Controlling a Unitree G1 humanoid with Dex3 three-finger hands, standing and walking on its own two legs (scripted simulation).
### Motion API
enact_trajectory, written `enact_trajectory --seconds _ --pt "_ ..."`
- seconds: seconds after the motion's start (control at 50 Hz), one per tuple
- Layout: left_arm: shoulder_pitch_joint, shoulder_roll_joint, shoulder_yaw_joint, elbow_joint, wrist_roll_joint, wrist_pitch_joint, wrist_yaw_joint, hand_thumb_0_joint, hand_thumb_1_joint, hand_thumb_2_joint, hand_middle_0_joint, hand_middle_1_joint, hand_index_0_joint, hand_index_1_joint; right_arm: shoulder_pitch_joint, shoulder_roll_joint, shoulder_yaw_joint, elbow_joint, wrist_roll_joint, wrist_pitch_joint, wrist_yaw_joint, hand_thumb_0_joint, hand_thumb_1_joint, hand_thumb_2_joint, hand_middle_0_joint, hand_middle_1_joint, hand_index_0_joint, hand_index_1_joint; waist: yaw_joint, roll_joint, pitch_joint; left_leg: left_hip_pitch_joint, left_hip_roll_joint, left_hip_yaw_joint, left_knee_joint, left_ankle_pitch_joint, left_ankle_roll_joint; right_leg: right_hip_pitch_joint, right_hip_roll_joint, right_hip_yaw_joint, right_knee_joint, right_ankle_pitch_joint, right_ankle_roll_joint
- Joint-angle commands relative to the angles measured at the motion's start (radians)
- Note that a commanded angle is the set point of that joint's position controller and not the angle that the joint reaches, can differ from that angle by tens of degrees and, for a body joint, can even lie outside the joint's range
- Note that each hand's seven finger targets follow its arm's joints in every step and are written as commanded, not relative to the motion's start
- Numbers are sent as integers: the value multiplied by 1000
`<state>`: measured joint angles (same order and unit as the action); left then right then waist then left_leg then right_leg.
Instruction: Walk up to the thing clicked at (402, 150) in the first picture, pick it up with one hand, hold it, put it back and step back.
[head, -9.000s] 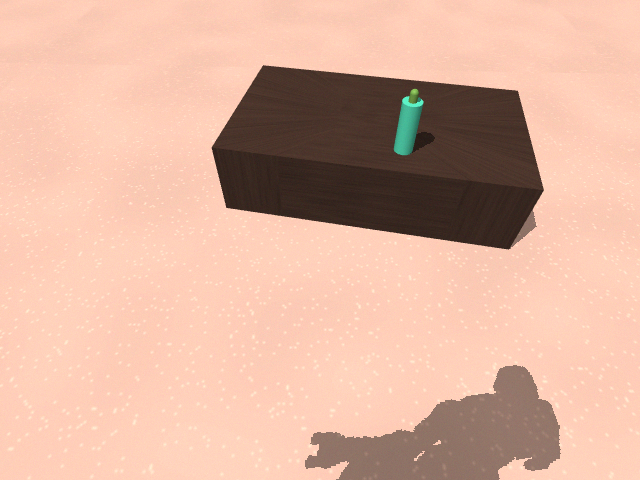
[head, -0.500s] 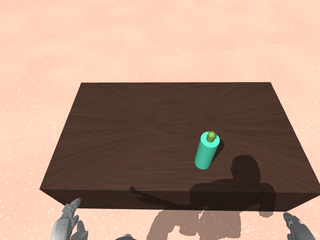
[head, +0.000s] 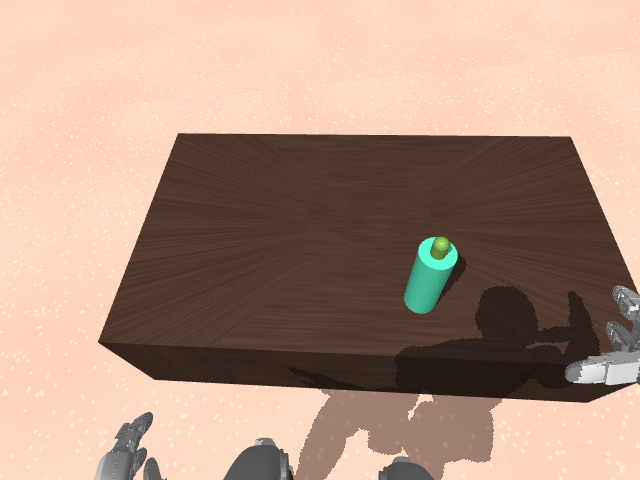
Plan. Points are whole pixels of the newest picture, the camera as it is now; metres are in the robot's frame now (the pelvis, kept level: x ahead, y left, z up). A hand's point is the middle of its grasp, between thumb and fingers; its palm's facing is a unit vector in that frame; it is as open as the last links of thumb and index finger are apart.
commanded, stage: go down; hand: right
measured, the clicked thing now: (429, 273) +0.53 -0.18 -0.26
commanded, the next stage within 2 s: approach in 1.18 s
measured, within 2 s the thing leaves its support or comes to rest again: neither
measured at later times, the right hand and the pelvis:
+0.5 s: hand (609, 286) +0.38 -0.35 -0.02, palm faces +0.18 +0.98 -0.12, open 17.3 cm; pelvis -0.01 +0.00 -0.02, yaw +1 degrees
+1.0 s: hand (617, 256) +0.42 -0.37 -0.01, palm faces +0.18 +0.98 -0.08, open 17.0 cm; pelvis -0.01 -0.01 -0.04, yaw +2 degrees
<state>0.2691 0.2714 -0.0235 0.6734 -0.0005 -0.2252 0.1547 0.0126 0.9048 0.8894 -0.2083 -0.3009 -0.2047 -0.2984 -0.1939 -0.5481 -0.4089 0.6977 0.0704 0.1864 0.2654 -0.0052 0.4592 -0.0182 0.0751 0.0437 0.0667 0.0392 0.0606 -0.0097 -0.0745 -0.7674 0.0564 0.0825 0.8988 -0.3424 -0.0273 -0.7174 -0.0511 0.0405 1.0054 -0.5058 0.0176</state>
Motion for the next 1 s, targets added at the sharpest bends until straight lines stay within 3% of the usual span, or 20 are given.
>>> enact_trajectory --seconds 0.0,0.04,0.08,0.12,0.16,0.2,0.24,0.34,0.42,0.46,0.56,0.62,0.64,0.72,0.76,0.8,0.82,0.88,0.92,0.98 --pt "55 173 72 -108 -2 -22 -12 0 902 895 -196 -298 -196 -297 -253 -356 -135 -39 4 -160 49 0 535 -26 57 45 52 45 -24 -81 -275 218 -29 -19 -65 156 41 28 31 2 -157 280 -30" --pt "68 180 72 -112 -2 -9 -13 0 907 897 -194 -299 -194 -298 -323 -398 -155 -21 9 -216 73 0 559 -21 56 45 51 45 -18 -82 -310 212 -28 -25 -54 161 42 13 32 0 -146 280 -33" --pt "87 194 78 -94 -1 5 -16 0 904 901 -192 -299 -192 -299 -372 -393 -147 47 13 -260 96 0 577 -25 51 48 47 48 -5 -96 -322 169 -29 -29 -37 150 46 21 31 1 -135 274 -31" --pt "98 203 75 -93 0 14 -21 0 902 903 -194 -300 -193 -301 -445 -449 -170 52 9 -303 109 0 579 -23 53 47 48 47 -3 -123 -348 140 -30 -32 -25 140 51 27 29 5 -130 272 -27" --pt "117 210 70 -75 3 23 -27 0 902 903 -195 -300 -193 -301 -462 -439 -160 140 12 -330 128 0 580 -25 54 48 49 48 -3 -124 -309 89 -34 -23 -17 100 53 11 22 18 -138 243 -21" --pt "124 223 74 -70 3 29 -30 0 909 901 -195 -301 -195 -301 -502 -501 -189 156 8 -358 137 0 549 -26 58 45 51 45 -12 -141 -350 94 -33 -30 -20 69 56 1 26 19 -136 204 -22" --pt "125 221 66 -72 3 32 -32 0 918 896 -194 -303 -197 -300 -536 -514 -191 196 8 -377 149 0 534 -24 60 44 52 44 -8 -131 -335 86 -34 -36 -26 31 54 -26 27 13 -135 146 -28" --pt "151 229 54 -56 7 42 -40 0 918 892 -193 -303 -197 -298 -586 -574 -222 249 10 -418 176 0 516 -22 66 41 56 41 -12 -151 -387 96 -30 -44 -1 96 57 -30 29 7 -98 232 -29" --pt "168 235 48 -39 11 47 -46 0 916 896 -191 -304 -195 -300 -612 -600 -243 294 14 -443 198 0 462 -27 72 38 60 38 -1 -157 -414 44 -36 -37 25 139 58 -18 22 16 -67 314 -24" --pt "174 238 48 -36 12 50 -49 0 913 894 -193 -306 -197 -302 -627 -598 -236 318 12 -455 205 0 430 -30 76 37 61 37 11 -135 -406 45 -38 -39 26 141 55 -31 25 11 -57 301 -29" --pt "182 250 45 -37 15 58 -58 0 911 893 -194 -308 -198 -303 -658 -634 -258 326 19 -478 227 0 408 -36 77 37 62 36 14 -142 -426 20 -40 -42 42 146 55 -50 24 13 -32 309 -32" --pt "186 246 35 -40 16 64 -64 0 910 895 -194 -307 -198 -302 -688 -671 -281 308 21 -491 236 0 421 -41 74 39 61 39 9 -156 -479 43 -38 -48 57 192 54 -36 27 6 -10 353 -32" --pt "196 253 40 -27 16 64 -67 0 909 900 -192 -306 -195 -304 -671 -661 -279 336 24 -489 244 0 426 -38 74 38 61 37 18 -162 -490 21 -41 -46 70 217 57 -26 23 11 3 408 -27" --pt "199 249 31 -42 15 77 -79 0 903 903 -192 -304 -193 -303 -684 -696 -307 326 21 -495 246 0 420 -34 79 36 64 36 13 -149 -496 62 -36 -52 74 242 60 -70 26 6 12 403 -31" --pt "196 246 26 -49 16 81 -86 0 903 902 -192 -303 -193 -302 -726 -709 -307 309 19 -502 251 0 424 -33 79 36 65 36 16 -180 -509 36 -38 -50 77 237 61 -37 22 9 15 426 -30" --pt "190 249 28 -52 16 84 -88 0 906 901 -191 -303 -192 -302 -725 -686 -294 329 22 -498 253 0 418 -30 82 34 66 34 28 -180 -465 -12 -42 -45 66 183 57 -36 18 13 12 374 -33" --pt "191 258 31 -46 15 85 -89 0 903 900 -193 -306 -195 -304 -720 -703 -300 346 21 -496 253 0 420 -34 80 36 65 36 24 -184 -440 -23 -45 -40 65 153 58 -50 18 19 -4 346 -30" --pt "201 252 25 -56 17 91 -95 0 897 907 -193 -303 -192 -304 -741 -722 -311 310 19 -503 252 0 436 -34 78 36 65 36 22 -182 -504 17 -41 -45 71 208 60 -40 18 13 14 393 -32" --pt "201 255 26 -56 17 94 -98 0 899 907 -191 -302 -190 -303 -728 -718 -314 326 23 -502 259 0 464 -34 73 38 63 38 22 -192 -494 -20 -45 -37 82 204 62 -24 11 24 18 433 -27" --pt "196 254 24 -55 16 95 -100 0 900 903 -192 -303 -193 -303 -760 -705 -301 327 26 -506 258 0 463 -30 76 37 64 37 31 -195 -464 -61 -48 -32 75 148 58 -20 5 39 2 374 -28"
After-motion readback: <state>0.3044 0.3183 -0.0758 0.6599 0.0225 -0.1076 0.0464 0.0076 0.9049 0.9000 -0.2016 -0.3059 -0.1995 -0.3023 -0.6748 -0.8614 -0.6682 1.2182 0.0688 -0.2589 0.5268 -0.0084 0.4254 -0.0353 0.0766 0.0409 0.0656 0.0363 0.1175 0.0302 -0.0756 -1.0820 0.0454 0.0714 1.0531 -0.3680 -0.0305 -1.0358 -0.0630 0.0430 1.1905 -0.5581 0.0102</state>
